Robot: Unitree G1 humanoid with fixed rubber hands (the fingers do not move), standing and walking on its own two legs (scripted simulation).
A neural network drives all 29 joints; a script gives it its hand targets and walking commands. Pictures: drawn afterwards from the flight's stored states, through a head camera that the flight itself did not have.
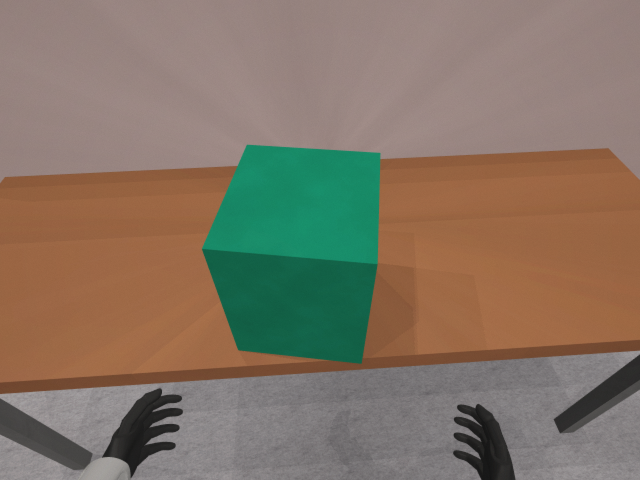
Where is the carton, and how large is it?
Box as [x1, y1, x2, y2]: [202, 145, 379, 363]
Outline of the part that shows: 247,145 202,247 203,253 238,349 361,363 377,264 379,153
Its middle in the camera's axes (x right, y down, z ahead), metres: -0.02 +0.02 +0.59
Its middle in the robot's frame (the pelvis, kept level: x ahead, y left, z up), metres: +0.42 +0.03 +0.02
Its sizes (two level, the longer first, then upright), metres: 0.210 0.200 0.250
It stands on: a table, 0.66 m high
